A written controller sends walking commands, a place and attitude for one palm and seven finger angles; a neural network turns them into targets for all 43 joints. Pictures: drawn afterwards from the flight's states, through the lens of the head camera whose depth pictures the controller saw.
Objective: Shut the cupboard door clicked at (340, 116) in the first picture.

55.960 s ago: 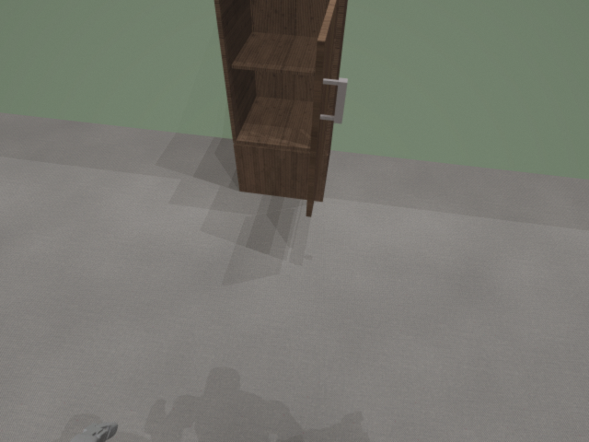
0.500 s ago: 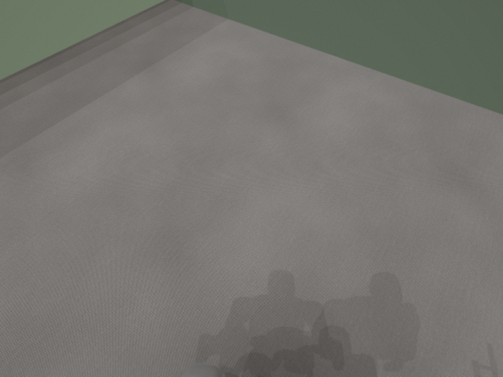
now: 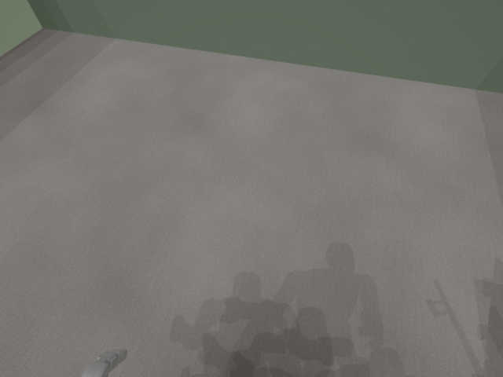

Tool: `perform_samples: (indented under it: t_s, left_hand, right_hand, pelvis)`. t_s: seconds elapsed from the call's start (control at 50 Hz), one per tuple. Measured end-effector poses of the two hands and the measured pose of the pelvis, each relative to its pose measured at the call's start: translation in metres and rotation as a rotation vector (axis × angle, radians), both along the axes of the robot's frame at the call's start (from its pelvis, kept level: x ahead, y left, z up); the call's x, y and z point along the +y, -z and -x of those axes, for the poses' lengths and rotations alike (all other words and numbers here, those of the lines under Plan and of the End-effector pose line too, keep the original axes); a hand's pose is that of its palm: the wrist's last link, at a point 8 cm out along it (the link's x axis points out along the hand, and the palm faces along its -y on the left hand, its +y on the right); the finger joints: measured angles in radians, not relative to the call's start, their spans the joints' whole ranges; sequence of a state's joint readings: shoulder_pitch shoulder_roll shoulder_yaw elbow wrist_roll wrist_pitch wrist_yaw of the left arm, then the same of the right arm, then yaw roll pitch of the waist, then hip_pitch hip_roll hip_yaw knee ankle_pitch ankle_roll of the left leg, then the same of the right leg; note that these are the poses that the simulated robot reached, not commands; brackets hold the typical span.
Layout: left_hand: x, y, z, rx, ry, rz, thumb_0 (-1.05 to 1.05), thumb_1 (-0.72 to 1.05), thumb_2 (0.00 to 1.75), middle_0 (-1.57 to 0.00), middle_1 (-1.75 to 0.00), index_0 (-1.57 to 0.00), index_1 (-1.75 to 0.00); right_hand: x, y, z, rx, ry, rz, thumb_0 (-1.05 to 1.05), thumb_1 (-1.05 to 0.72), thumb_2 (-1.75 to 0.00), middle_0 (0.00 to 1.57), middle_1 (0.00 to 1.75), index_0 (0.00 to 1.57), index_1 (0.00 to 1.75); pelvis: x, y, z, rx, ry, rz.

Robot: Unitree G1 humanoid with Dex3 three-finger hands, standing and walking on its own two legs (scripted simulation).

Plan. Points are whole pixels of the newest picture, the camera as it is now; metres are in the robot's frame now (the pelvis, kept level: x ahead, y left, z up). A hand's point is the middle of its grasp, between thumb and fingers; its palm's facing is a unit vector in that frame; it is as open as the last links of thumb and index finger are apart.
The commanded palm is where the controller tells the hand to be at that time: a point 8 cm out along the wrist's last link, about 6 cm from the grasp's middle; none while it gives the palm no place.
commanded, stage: turn to face it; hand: left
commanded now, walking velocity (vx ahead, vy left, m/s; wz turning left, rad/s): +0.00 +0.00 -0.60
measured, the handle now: out of the picture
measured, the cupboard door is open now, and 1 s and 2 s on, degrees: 22 22 22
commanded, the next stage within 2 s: none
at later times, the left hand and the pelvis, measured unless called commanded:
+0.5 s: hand (146, 351) +0.17 +0.21 -0.15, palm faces -0.27 -0.94 -0.19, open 7.4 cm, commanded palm none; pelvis +0.02 +0.04 +0.02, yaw -18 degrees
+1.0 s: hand (193, 324) +0.23 +0.14 -0.16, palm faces -0.55 -0.81 -0.21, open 7.4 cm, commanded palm none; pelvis +0.04 +0.02 +0.01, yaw -36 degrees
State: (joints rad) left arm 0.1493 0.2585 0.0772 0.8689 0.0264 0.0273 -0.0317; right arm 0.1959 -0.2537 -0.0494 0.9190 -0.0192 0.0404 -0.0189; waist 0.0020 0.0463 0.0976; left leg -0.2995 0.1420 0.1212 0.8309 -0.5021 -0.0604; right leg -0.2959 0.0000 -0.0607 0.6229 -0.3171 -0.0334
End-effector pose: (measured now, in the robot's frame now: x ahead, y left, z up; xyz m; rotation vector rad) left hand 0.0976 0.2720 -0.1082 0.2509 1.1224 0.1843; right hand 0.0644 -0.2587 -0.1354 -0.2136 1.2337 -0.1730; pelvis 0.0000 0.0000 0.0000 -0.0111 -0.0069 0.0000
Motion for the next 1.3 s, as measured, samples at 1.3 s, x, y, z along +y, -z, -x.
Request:
perform_samples:
  t_s: [1.3]
  left_hand:
    - [-0.150, 0.002, -0.195, 0.079, 0.814, 0.044, 0.00, 0.91, 0.89, -0.20, -0.30, -0.20, -0.30]
  right_hand:
    - [0.056, -0.025, 0.175, 0.002, 0.805, 0.022, 0.00, -0.90, -0.90, 0.21, 0.30, 0.20, 0.30]
  pelvis:
    - [0.011, -0.015, -0.037, 0.006, 0.826, 0.017]
